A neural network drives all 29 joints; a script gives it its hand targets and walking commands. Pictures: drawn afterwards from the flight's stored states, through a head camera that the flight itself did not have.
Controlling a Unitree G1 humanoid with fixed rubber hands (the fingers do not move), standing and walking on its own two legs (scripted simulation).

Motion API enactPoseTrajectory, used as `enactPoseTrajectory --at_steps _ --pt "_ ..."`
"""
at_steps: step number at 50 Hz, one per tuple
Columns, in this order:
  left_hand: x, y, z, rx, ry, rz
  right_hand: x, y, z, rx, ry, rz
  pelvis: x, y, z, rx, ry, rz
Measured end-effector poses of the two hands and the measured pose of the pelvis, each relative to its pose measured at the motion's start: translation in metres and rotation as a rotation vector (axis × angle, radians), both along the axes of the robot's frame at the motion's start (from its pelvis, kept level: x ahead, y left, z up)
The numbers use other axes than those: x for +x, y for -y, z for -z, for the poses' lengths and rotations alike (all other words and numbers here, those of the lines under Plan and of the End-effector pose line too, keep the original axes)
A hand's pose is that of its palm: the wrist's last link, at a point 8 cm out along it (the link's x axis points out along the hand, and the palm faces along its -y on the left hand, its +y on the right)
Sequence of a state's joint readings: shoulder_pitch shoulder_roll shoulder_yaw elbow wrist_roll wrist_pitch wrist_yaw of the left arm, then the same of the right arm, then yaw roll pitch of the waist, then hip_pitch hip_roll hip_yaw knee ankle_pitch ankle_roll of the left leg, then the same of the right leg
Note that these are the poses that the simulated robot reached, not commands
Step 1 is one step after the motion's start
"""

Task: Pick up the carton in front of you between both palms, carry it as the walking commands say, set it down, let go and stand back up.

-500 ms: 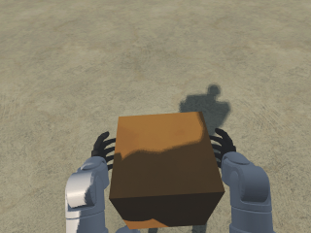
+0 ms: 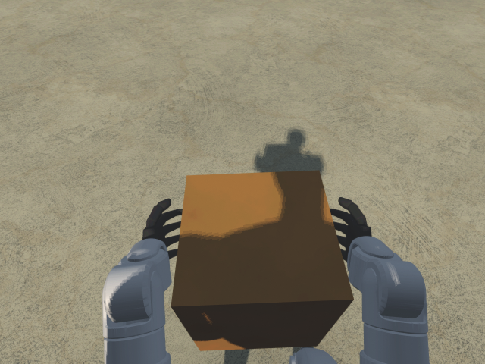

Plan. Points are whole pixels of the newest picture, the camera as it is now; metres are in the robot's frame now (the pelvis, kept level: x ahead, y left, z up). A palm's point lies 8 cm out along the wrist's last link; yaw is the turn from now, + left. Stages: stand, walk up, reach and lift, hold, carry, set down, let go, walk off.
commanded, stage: carry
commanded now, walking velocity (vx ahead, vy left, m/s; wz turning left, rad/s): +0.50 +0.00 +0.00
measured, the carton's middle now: (255, 266) +0.27 -0.01 +0.00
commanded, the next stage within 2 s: none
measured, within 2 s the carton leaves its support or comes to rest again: neither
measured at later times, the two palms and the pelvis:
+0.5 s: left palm (193, 112) +0.59 +0.11 +0.07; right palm (326, 111) +0.61 -0.18 +0.06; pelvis +0.34 -0.05 +0.00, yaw +3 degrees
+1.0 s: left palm (184, 36) +0.95 +0.17 +0.07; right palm (286, 35) +0.94 -0.13 +0.08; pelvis +0.67 +0.02 +0.00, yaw +0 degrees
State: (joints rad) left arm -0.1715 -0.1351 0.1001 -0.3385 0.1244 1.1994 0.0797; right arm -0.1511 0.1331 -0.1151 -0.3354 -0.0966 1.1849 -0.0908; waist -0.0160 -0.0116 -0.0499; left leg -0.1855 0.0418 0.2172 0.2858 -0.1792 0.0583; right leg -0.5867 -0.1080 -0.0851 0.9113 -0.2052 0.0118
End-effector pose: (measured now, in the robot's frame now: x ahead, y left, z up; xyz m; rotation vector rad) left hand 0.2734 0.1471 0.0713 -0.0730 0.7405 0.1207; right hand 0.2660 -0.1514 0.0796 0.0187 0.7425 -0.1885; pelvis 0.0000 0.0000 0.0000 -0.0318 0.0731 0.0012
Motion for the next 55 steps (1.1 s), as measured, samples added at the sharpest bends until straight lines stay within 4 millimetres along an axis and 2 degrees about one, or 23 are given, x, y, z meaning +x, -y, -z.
enactPoseTrajectory --at_steps 4,7,10,13,17,22,27,32,35,38,41,44,50,55 --pt "0.052 0.002 -0.014 0.007 0.054 -0.019 0.057 0.002 -0.012 0.007 0.055 -0.019 0.055 0.006 0.001 0.005 0.002 -0.008" --pt "0.094 0.007 -0.017 0.016 0.080 -0.034 0.104 0.007 -0.013 0.017 0.080 -0.033 0.101 0.015 0.007 0.015 0.006 -0.012" --pt "0.141 0.017 -0.012 0.031 0.087 -0.047 0.154 0.017 -0.003 0.034 0.087 -0.044 0.151 0.026 0.020 0.026 0.014 -0.025" --pt "0.188 0.028 0.000 0.054 0.074 -0.059 0.205 0.028 0.016 0.058 0.074 -0.056 0.198 0.039 0.034 0.013 0.025 -0.043" --pt "0.229 0.033 0.013 0.062 -0.036 -0.078 0.252 0.033 0.031 0.073 -0.036 -0.068 0.241 0.049 0.021 0.033 0.015 -0.061" --pt "0.281 0.034 0.006 0.068 -0.055 -0.092 0.309 0.034 0.025 0.067 -0.053 -0.093 0.297 0.053 0.004 0.059 0.004 -0.055" --pt "0.348 0.033 -0.009 0.068 0.003 -0.073 0.370 0.033 0.011 0.060 0.004 -0.080 0.362 0.047 -0.001 0.065 0.000 -0.042" --pt "0.426 0.023 -0.017 0.056 0.071 -0.047 0.441 0.023 0.000 0.053 0.072 -0.051 0.437 0.031 0.009 0.051 0.006 -0.035" --pt "0.478 0.011 -0.010 0.039 0.093 -0.038 0.489 0.011 0.001 0.039 0.094 -0.039 0.488 0.017 0.022 0.041 0.015 -0.023" --pt "0.530 -0.003 0.006 0.011 0.088 -0.032 0.538 -0.003 0.010 0.016 0.088 -0.029 0.536 0.002 0.036 0.054 0.028 -0.005" --pt "0.568 -0.012 0.017 -0.003 0.007 -0.025 0.573 -0.011 0.018 0.010 0.008 -0.015 0.568 -0.008 0.027 0.038 0.020 0.011" --pt "0.602 -0.015 0.016 -0.005 -0.035 -0.011 0.603 -0.015 0.017 0.008 -0.035 0.000 0.600 -0.015 0.013 0.019 0.011 0.016" --pt "0.676 -0.018 -0.003 -0.004 0.012 -0.006 0.676 -0.018 -0.003 0.001 0.012 -0.002 0.673 -0.017 0.000 -0.001 -0.001 0.000" --pt "0.741 -0.016 -0.016 0.001 0.069 -0.033 0.749 -0.016 -0.015 0.009 0.069 -0.028 0.742 -0.008 0.002 0.004 0.004 -0.007"
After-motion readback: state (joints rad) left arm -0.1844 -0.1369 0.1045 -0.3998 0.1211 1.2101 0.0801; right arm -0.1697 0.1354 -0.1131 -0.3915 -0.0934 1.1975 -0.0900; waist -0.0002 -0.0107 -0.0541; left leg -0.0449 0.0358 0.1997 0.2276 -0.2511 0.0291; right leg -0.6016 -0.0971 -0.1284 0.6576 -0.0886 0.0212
